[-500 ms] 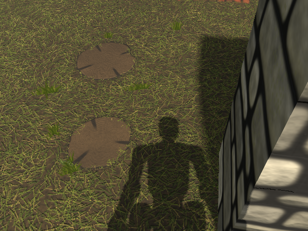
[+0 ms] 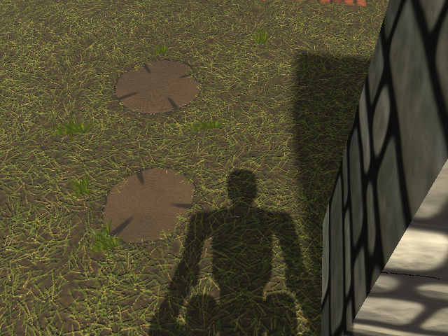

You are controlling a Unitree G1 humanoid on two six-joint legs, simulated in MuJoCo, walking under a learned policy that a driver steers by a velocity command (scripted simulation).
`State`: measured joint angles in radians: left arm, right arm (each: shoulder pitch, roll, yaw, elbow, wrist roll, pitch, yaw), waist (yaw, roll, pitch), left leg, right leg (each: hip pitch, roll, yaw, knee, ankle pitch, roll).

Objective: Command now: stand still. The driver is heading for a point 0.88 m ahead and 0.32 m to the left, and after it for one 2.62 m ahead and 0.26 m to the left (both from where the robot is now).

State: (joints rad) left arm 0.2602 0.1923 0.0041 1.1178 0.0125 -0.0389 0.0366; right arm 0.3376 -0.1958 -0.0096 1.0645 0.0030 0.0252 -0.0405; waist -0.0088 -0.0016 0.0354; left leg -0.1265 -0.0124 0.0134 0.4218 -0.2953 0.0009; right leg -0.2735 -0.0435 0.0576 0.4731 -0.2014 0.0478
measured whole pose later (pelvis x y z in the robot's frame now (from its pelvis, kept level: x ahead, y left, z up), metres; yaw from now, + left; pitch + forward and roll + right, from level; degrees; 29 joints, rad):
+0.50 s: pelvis +0.00 +0.01 +0.00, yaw +0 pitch +0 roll +1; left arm 0.28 0.19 -0.01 1.14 0.01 -0.04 0.05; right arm 0.32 -0.20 -0.01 1.05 0.00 0.04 -0.03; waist -0.01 0.00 0.03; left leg -0.13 -0.03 0.01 0.44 -0.31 0.02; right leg -0.27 -0.06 0.06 0.48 -0.21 0.07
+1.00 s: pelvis +0.06 -0.01 +0.00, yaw +1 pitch +1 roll +1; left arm 0.26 0.18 0.01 1.03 0.02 -0.10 0.01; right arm 0.27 -0.27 -0.05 1.03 0.02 0.06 -0.08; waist 0.02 0.05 0.03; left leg -0.30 -0.04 -0.18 0.92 -0.51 -0.08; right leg -0.26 -0.03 -0.05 0.52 -0.27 -0.01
